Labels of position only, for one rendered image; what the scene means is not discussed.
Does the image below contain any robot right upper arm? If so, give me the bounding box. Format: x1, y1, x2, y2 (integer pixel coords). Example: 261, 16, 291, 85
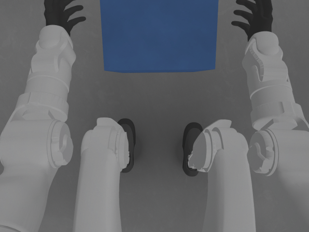
247, 128, 309, 232

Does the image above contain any robot right hand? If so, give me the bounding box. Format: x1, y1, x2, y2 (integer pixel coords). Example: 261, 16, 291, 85
231, 0, 273, 41

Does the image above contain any robot foot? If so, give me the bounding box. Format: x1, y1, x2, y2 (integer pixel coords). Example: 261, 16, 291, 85
183, 122, 203, 176
117, 118, 136, 173

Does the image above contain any robot left forearm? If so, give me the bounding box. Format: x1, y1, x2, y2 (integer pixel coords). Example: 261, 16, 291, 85
0, 25, 76, 165

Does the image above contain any robot left hand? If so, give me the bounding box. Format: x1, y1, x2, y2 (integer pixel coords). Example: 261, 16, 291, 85
44, 0, 86, 36

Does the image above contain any robot right forearm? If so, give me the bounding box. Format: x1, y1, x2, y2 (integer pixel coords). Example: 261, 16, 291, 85
242, 31, 309, 132

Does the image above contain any left robot foot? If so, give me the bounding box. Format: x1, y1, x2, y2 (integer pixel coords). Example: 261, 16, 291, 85
117, 118, 136, 173

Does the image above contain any robot left upper arm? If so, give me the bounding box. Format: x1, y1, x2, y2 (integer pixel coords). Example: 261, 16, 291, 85
0, 119, 73, 232

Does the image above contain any carton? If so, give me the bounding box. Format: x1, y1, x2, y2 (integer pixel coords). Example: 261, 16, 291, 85
100, 0, 219, 73

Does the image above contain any right robot foot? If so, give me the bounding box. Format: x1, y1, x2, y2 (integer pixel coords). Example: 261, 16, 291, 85
183, 122, 203, 176

